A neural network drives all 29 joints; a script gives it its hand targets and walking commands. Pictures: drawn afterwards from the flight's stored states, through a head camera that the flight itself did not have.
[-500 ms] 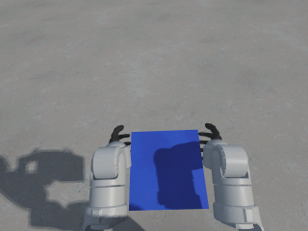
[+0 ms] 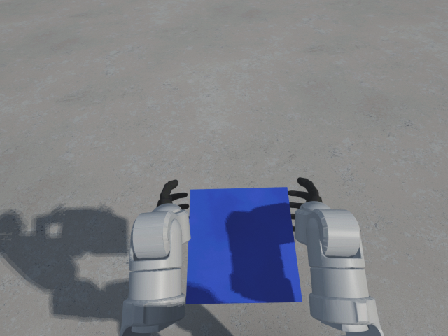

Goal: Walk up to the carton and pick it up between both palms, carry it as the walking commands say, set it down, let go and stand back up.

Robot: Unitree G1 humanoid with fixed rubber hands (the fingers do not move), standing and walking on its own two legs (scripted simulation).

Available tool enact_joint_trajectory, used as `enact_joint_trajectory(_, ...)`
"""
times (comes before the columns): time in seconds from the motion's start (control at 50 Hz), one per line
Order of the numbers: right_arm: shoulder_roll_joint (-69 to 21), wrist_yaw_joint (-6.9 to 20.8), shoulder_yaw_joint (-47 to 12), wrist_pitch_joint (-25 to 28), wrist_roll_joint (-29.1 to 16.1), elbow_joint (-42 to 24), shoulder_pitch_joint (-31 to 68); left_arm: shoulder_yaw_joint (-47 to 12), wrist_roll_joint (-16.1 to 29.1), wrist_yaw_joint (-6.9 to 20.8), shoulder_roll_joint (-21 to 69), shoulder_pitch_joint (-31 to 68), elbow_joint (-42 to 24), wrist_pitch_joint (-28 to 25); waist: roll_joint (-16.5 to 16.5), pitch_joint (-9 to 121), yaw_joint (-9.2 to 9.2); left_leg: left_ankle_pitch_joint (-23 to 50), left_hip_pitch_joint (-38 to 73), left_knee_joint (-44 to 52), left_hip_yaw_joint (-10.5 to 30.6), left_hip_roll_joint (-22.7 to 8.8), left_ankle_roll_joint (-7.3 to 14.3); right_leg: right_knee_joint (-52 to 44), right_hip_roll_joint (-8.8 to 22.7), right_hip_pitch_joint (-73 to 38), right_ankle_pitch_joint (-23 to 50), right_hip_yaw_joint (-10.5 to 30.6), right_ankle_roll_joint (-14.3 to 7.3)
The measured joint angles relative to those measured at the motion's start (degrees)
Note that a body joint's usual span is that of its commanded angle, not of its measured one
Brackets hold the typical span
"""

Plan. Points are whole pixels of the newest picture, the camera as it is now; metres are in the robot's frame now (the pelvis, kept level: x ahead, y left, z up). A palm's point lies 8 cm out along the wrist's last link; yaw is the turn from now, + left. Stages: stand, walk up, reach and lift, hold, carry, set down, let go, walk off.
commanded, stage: carry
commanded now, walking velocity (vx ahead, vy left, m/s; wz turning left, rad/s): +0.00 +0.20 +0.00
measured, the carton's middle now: (239, 252) +0.30 +0.00 -0.02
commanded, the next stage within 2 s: none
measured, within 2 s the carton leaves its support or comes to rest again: neither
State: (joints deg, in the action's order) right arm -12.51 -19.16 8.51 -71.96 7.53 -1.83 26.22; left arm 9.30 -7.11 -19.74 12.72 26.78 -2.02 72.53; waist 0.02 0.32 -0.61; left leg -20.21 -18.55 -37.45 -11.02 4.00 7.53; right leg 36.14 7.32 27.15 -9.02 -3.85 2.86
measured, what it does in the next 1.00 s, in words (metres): stands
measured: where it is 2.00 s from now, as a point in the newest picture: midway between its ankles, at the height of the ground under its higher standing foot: outside the picture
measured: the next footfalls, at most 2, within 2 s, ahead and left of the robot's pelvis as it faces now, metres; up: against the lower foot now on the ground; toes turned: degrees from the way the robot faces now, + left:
none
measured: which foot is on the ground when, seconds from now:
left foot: down 0.00-1.00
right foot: down 0.00-1.00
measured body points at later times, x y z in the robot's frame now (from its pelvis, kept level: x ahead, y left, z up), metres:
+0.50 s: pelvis -0.01 -0.01 +0.00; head +0.00 -0.01 +0.45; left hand +0.31 +0.12 +0.08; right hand +0.31 -0.13 +0.08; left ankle +0.01 +0.03 -0.72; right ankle +0.10 -0.16 -0.72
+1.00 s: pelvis -0.01 -0.02 +0.00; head -0.01 -0.02 +0.45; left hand +0.31 +0.11 +0.08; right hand +0.31 -0.13 +0.08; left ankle +0.01 +0.03 -0.72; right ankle +0.10 -0.16 -0.72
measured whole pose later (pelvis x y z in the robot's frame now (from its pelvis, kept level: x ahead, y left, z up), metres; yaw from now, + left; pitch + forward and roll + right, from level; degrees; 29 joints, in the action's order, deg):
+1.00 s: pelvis -0.01 -0.02 +0.00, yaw +0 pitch +1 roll +1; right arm -12.6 -20.1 8.2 -71.3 7.2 -0.1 26.4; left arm 10.0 -7.7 -18.6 12.6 26.4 -0.5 71.2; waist 0.1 1.6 -0.2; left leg -19.2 -19.8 -37.2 -13.2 1.7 6.4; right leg 35.5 7.9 28.1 -7.8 -6.3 1.5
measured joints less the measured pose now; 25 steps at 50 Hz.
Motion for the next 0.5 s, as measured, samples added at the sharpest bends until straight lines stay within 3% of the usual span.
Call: enact_joint_trajectory(0.5,-0.1,-0.5,0.1,0.5,-0.1,1.2,0.2,0.7,-0.7,0.8,0.1,0.2,1.3,-0.9,0.4,0.7,0.49,0.1,-0.9,-0.6,-1.1,-1.4,-0.8,-0.1,0.6,0.5,0.5,-1.8,-0.6)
